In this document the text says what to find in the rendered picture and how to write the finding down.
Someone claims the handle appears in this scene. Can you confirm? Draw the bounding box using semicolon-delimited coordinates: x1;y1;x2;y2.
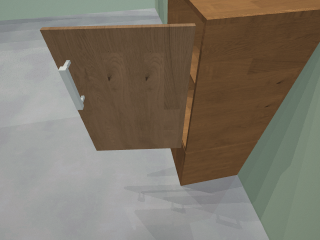
58;60;85;110

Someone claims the cupboard door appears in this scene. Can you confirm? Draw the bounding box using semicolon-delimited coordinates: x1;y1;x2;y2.
40;23;196;151

